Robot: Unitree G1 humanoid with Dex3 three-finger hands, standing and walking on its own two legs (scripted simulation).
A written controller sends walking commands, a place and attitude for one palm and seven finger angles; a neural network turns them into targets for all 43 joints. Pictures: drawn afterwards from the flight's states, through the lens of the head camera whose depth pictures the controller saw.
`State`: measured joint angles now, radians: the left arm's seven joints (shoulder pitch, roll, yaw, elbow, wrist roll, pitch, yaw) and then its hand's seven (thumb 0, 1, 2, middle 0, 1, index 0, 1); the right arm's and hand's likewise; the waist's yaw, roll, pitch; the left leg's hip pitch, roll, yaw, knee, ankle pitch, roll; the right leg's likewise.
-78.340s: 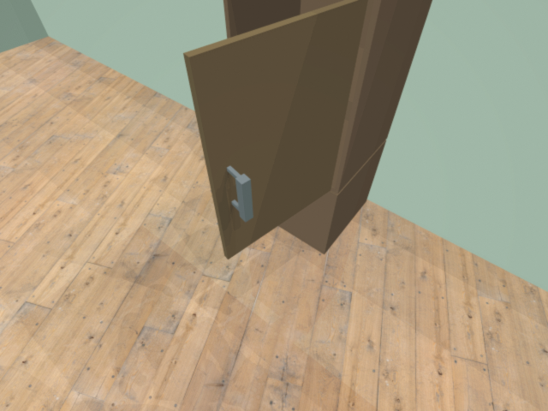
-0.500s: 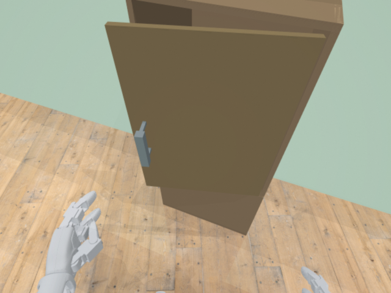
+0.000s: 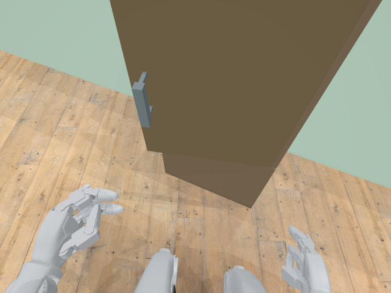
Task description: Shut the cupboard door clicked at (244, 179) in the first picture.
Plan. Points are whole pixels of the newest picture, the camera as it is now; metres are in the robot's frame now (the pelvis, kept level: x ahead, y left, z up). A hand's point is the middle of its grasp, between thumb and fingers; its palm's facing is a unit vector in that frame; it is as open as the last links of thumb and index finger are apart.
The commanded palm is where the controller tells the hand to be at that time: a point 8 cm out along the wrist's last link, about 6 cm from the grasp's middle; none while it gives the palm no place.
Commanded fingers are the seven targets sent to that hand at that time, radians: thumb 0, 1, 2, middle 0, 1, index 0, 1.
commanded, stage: raise the hand and make a fist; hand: left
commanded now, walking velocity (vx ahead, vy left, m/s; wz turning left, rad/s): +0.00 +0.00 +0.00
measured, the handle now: (145, 100) +0.53 +0.18 +0.05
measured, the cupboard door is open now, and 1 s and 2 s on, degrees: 16 16 16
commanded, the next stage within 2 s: bring the fist close to the handle in 1.22 s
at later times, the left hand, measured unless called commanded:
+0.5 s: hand (83, 233) +0.21 +0.22 +0.05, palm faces -0.04 -1.00 -0.03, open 3.1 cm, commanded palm +0.19 +0.26 +0.05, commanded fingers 0.00 0.90 0.90 -1.30 -1.50 -1.30 -1.50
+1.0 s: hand (94, 225) +0.22 +0.20 +0.05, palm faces -0.05 -1.00 -0.04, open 3.1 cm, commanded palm +0.20 +0.25 +0.05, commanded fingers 0.00 0.90 0.90 -1.30 -1.50 -1.30 -1.50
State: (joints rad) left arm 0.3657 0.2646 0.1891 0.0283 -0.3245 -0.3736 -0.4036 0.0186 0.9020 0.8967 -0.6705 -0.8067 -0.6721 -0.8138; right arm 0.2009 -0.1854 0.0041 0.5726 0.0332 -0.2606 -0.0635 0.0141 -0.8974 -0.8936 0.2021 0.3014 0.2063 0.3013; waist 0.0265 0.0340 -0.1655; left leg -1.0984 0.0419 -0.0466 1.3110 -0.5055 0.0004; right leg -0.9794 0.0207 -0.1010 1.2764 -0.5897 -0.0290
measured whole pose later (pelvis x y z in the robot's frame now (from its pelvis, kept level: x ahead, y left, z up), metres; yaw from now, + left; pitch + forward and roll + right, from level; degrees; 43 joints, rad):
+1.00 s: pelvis +0.00 +0.01 +0.00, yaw +0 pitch +17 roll -4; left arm 0.40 0.27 0.15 -0.04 -0.29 -0.39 -0.29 0.02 0.90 0.90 -1.30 -1.50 -1.30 -1.50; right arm 0.25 -0.23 0.01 0.50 0.02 -0.17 -0.04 0.01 -0.90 -0.89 0.20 0.30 0.21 0.30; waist 0.00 0.04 -0.18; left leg -1.10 0.03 -0.04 1.31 -0.51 0.02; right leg -0.98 0.01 -0.09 1.26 -0.59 -0.01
